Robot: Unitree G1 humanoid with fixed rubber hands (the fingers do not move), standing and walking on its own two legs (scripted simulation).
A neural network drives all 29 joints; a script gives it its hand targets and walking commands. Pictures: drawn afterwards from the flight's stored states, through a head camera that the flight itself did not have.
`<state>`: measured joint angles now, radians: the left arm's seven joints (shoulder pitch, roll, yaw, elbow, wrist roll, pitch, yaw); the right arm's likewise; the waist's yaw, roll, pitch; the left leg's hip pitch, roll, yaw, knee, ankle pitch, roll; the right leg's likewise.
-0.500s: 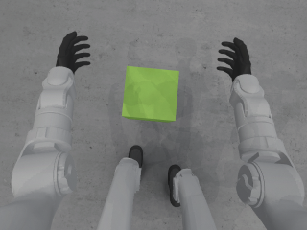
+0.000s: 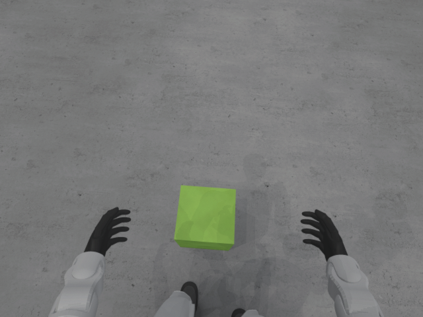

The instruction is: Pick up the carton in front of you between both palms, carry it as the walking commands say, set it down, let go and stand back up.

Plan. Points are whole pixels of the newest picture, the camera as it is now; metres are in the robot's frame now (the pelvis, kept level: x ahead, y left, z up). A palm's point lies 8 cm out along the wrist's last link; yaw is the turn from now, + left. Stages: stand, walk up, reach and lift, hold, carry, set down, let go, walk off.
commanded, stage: let go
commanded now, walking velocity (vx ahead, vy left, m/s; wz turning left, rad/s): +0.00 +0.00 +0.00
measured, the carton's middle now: (206, 220) +0.42 +0.04 -0.62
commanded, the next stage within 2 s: stand in 0.66 s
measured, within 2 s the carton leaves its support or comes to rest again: neither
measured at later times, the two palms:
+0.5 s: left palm (90, 293) +0.18 +0.21 -0.04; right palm (375, 303) +0.18 -0.25 -0.04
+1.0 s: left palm (57, 298) +0.16 +0.28 -0.07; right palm (399, 306) +0.18 -0.30 -0.05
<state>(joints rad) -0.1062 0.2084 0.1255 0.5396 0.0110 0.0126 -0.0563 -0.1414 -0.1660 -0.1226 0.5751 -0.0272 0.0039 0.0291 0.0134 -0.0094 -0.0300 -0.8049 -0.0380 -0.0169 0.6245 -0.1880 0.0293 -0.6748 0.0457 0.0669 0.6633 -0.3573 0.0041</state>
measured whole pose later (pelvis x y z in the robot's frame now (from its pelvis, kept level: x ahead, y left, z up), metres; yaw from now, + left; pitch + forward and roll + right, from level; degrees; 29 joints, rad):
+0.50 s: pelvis +0.02 -0.02 +0.03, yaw +0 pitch -4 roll +1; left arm 0.23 0.22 0.04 0.41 0.02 0.13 -0.07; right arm 0.20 -0.19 -0.04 0.45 -0.02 0.10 0.07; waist 0.00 -0.04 0.11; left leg -0.16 -0.05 -0.02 0.41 -0.18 0.01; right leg -0.03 0.03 0.08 0.45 -0.34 -0.03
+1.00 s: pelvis +0.04 -0.01 +0.02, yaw -1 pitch +0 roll +0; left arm 0.25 0.35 0.04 0.65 0.03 0.03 0.02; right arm 0.15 -0.32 -0.05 0.77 -0.04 0.01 -0.01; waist 0.00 -0.05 0.00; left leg -0.26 -0.04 0.00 0.53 -0.27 0.02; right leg -0.10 0.04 0.09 0.48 -0.39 -0.01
